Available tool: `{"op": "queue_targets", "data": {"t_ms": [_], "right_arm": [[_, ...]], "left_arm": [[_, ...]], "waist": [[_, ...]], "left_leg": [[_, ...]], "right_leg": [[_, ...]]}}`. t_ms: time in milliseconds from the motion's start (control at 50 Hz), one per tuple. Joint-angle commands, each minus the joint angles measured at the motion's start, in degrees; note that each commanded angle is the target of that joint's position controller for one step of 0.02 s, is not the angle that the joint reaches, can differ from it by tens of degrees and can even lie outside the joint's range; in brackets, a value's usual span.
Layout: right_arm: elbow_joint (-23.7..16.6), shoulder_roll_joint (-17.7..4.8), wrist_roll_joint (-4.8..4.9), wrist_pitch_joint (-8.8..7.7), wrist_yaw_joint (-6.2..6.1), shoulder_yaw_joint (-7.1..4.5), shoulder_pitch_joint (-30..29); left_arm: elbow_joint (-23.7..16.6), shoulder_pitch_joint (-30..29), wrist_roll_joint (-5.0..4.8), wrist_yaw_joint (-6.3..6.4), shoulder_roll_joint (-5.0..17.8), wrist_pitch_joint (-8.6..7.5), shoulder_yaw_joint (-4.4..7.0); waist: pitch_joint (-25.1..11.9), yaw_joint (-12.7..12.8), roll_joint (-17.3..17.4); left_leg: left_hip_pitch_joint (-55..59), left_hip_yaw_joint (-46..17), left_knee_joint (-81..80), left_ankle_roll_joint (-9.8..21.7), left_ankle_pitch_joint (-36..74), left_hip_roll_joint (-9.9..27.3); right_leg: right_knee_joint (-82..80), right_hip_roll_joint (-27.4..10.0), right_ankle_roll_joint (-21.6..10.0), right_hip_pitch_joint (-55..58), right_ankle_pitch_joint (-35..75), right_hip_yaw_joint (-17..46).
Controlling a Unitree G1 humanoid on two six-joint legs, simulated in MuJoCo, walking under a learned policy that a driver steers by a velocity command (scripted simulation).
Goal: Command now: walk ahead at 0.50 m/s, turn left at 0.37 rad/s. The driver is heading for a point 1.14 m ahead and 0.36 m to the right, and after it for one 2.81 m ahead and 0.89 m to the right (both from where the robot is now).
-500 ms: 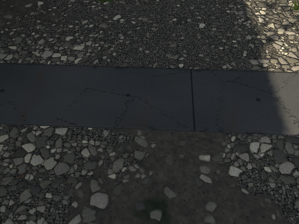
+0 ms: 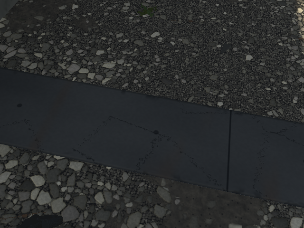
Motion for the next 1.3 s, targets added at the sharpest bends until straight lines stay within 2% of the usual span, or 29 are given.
{"op": "queue_targets", "data": {"t_ms": [20, 120, 160, 180, 200, 220, 240, 280, 340, 380, 480, 580, 600, 620, 640, 660, 680, 700, 760, 860, 960, 1040, 1060, 1080, 1100, 1140, 1160, 1200, 1300], "right_arm": [[-1.8, -9.6, 0.3, -0.89, -0.39, -2.59, 1.4], [0.7, -9.6, 0.23, 0.04, -0.44, -2.7, 3.4], [0.6, -8.6, -0.01, 0.44, -0.44, -2.26, 1.7], [-0.4, -6.8, -0.76, 0.47, -0.61, -1.31, 1.6], [-0.8, -3.6, -0.08, -0.36, -0.51, -0.24, 8.8], [-1.2, -5.4, -0.13, -1.12, -0.42, -0.19, 7.6], [-2.2, -9.2, 0.75, -1.59, -0.18, -1.23, 0.9], [-4.1, -8.0, -0.49, -2.57, -0.04, -1.02, -6.5], [-3.7, -5.5, -2.11, -2.57, -0.18, -0.8, -4.0], [-3.9, -4.0, -2.02, -2.03, -0.71, -0.25, -4.9], [-4.9, -3.5, -1.15, -0.94, -0.64, 0.06, -12.7], [-5.0, -6.0, -1.05, -1.84, 0.03, -1.27, -13.2], [-4.5, -6.6, -1.42, -2.3, -0.12, -1.59, -11.2], [-4.6, -9.7, -2.4, -2.44, -0.74, -2.25, -8.4], [-5.5, -11.2, -3.44, -1.5, -1.34, -2.24, -8.2], [-4.3, -9.8, -2.4, -0.22, -0.97, -2.44, -6.1], [-5.2, -6.6, -1.62, 0.24, -0.92, -1.66, -8.3], [-5.4, -5.0, -1.59, 0.73, -0.96, -1.19, -10.6], [-4.2, -6.3, -1.69, 1.36, -1.22, -1.47, -13.1], [-2.3, -8.4, -0.72, -0.14, -1.6, -2.72, -10.5], [-1.1, -11.0, 0.38, -0.62, 0.0, -3.92, -11.2], [0.1, -9.7, 1.29, 0.23, 0.62, -3.6, -11.7], [0.3, -6.7, 0.5, 0.27, 0.73, -2.71, -11.7], [-1.4, -2.0, -1.35, 0.0, 1.24, -1.18, -13.7], [-4.6, -3.4, -0.81, -1.22, 1.19, -1.56, -16.3], [-3.7, -8.8, 0.98, -3.28, 1.79, -2.83, -16.2], [-2.3, -8.4, -0.17, -3.67, 1.7, -2.82, -15.3], [-1.9, -7.9, -1.49, -4.03, 1.76, -2.89, -16.2], [-2.8, -3.6, -0.67, -3.53, 2.12, -1.3, -22.2]], "left_arm": [[-4.2, -5.6, -0.73, -0.83, 3.0, -1.14, 0.32], [-5.1, -5.4, -0.97, -1.65, 5.6, -1.91, 1.43], [-2.5, 3.7, -0.76, -1.3, 7.7, -2.12, 2.73], [-1.1, 12.7, -0.26, -1.09, 10.2, -2.2, 3.48], [0.5, 19.3, -0.03, -1.18, 15.3, -1.63, 5.01], [1.5, 20.5, -1.98, -1.95, 11.2, -1.31, 4.05], [0.8, 16.8, -2.52, -1.84, 7.9, -0.96, 3.0], [-0.7, 11.4, -1.07, -1.5, 6.2, -0.01, 2.2], [-1.0, 9.1, -0.46, -0.67, 5.4, 0.2, 1.78], [-0.3, 9.7, -0.81, 0.04, 8.0, 0.55, 2.68], [1.3, 12.9, -2.46, 1.93, 9.4, 3.49, 3.65], [0.0, 11.1, -2.2, 2.94, 8.5, 5.31, 3.77], [-0.8, 10.1, -2.15, 2.94, 7.5, 5.37, 3.52], [-2.0, 11.0, -1.25, 2.74, 4.7, 5.06, 2.62], [-1.4, 19.5, -0.31, 2.48, 1.1, 4.69, 1.67], [-0.9, 24.2, -1.35, 2.25, 5.3, 4.94, 2.15], [0.2, 21.3, -2.01, 2.56, 9.5, 5.82, 3.61], [-0.1, 17.7, -2.25, 2.89, 10.3, 6.89, 4.22], [-1.7, 15.3, -1.95, 2.76, 6.7, 8.5, 3.64], [-4.7, 9.8, -1.31, 1.24, 4.1, 6.43, 2.63], [-4.6, 9.5, -1.6, -0.15, 4.6, 5.75, 2.5], [-1.7, 15.8, -1.69, -0.41, 4.7, 5.79, 3.13], [0.3, 21.0, -2.13, -0.04, 6.2, 5.78, 3.97], [0.7, 27.0, -2.17, 0.74, 11.4, 5.45, 5.32], [-1.6, 25.3, -1.26, 0.06, 16.8, 4.03, 5.8], [-3.0, 20.5, -0.92, -0.28, 9.4, 1.87, 3.7], [-3.5, 19.1, -1.22, -0.21, 8.1, 1.67, 3.25], [-3.7, 18.4, -1.24, 0.45, 7.5, 1.96, 2.81], [-2.0, 21.1, -1.51, 2.23, 8.1, 2.22, 3.3]], "waist": [[-1.5, -1.4, 6.5], [-0.6, -0.4, 8.8], [-5.4, 4.3, 8.7], [-13.9, 8.1, 5.3], [-22.3, 6.9, -9.7], [-21.2, 7.6, -13.1], [-11.8, 8.3, -6.9], [-2.0, 6.6, 0.2], [-4.1, 2.7, -2.3], [-5.5, 2.6, -2.7], [-7.5, 5.0, -3.5], [-7.2, 3.3, -5.1], [-7.7, 1.9, -4.4], [-12.5, 1.8, 1.1], [-16.7, 5.7, 14.6], [-20.6, 5.8, 18.6], [-15.4, 4.7, 11.2], [-11.9, 4.3, 8.0], [-6.4, 4.8, 11.1], [-6.6, 2.4, 10.0], [-5.4, 2.9, 9.8], [-5.0, 6.6, 6.8], [-5.3, 8.3, 2.9], [-5.0, 9.9, -11.6], [-1.9, 8.9, -14.6], [1.6, 7.0, -7.4], [0.8, 6.2, -5.0], [-0.4, 5.4, -4.1], [-0.6, 6.7, -4.2]], "left_leg": [[-4.7, -8.1, -6.3, 7.6, 7.0, 13.1], [5.3, -13.4, -0.4, 6.4, 13.0, 17.7], [6.4, -9.5, 9.4, 4.2, 28.6, 14.5], [0.5, -6.0, 23.3, 2.1, 25.4, 11.6], [-20.0, 0.2, 44.6, -3.4, 3.7, 2.8], [-31.2, -1.5, 51.3, -4.3, -19.3, 2.0], [-36.2, -2.0, 53.9, -3.9, -15.8, 5.7], [-35.2, 0.5, 48.4, -4.1, -9.2, 8.9], [-26.2, 2.1, 39.2, -7.0, -7.6, 9.8], [-23.7, 3.8, 32.8, -8.9, -5.8, 8.0], [-17.0, 3.1, 17.8, -9.7, 8.9, 4.0], [-11.6, 0.2, 6.1, -7.4, 9.8, 3.8], [-6.6, 0.5, 1.3, -5.9, 15.6, 5.5], [4.1, -5.7, 2.4, -2.1, 28.1, 14.5], [16.8, -18.4, 6.3, 5.9, 51.4, 27.3], [16.7, -29.1, 3.9, 12.1, 41.1, 34.2], [12.6, -24.2, 2.5, 10.6, 31.1, 29.8], [8.4, -17.4, 1.9, 8.1, 24.3, 25.9], [-3.3, -7.9, -6.0, 5.8, -2.0, 19.4], [-1.1, -5.1, -10.3, 7.2, -9.5, 22.1], [-4.5, 0.5, -11.3, 6.4, -10.4, 22.9], [-10.0, 6.0, -3.2, 2.7, -17.5, 20.9], [-15.0, 10.1, 6.2, 0.2, -18.5, 17.8], [-28.2, 16.5, 30.6, -4.9, -20.1, 11.3], [-44.7, 7.9, 40.7, -5.4, -22.6, 4.6], [-46.9, 2.5, 42.1, -3.4, -10.7, 10.1], [-44.4, 2.8, 40.0, -3.8, -6.6, 11.2], [-39.3, 3.3, 34.4, -5.4, 0.3, 10.7], [-30.7, 4.9, 18.5, -8.1, 13.3, 6.7]], "right_leg": [[-7.0, 2.7, -0.3, 8.9, 7.5, -2.7], [-12.3, 3.6, -4.6, 8.7, -3.4, -2.8], [-14.9, 5.2, -7.9, 20.5, -3.8, -5.5], [-12.4, -1.4, -11.9, 35.0, -0.8, 1.7], [-15.0, -12.8, -22.0, 56.2, -10.1, 25.6], [-24.2, -15.4, -23.5, 58.7, -24.0, 40.4], [-25.3, -14.0, -20.7, 52.0, -29.4, 35.2], [-26.8, -9.4, -19.0, 37.8, -15.4, 24.1], [-25.4, -5.0, -18.3, 31.0, 19.1, 13.6], [-24.2, -3.8, -18.6, 28.7, 30.0, 9.5], [-21.3, -0.6, -14.4, 25.9, 21.2, 8.7], [-14.5, -0.5, -11.8, 28.8, 8.3, 17.3], [-10.9, 1.6, -10.1, 27.6, 4.9, 17.1], [-1.5, 4.9, -7.7, 22.8, -4.9, 14.1], [11.7, 12.5, -4.3, 11.0, -39.8, 7.8], [21.9, 10.2, -2.4, 6.0, -44.2, 4.1], [27.3, 7.8, -0.4, 4.0, -39.3, 3.8], [29.1, 6.6, 0.7, 2.9, -34.9, 2.6], [26.3, 3.9, 1.4, 5.1, -25.5, -1.9], [13.8, 0.9, -1.0, 5.9, -22.1, -3.7], [1.5, 1.3, -4.4, 15.2, -19.9, -7.3], [-10.2, 4.5, -7.7, 28.3, -17.3, -11.2], [-13.3, 4.2, -9.5, 35.2, -20.5, -8.0], [-21.3, -8.5, -14.8, 42.7, -26.3, 12.6], [-30.2, -15.9, -23.7, 42.8, -41.7, 37.3], [-31.0, -13.9, -21.4, 41.0, -35.6, 29.7], [-29.9, -11.5, -19.7, 40.4, -27.7, 24.5], [-29.7, -8.0, -17.6, 38.8, -13.8, 17.9], [-28.8, -3.4, -15.2, 34.2, -1.9, 9.3]]}}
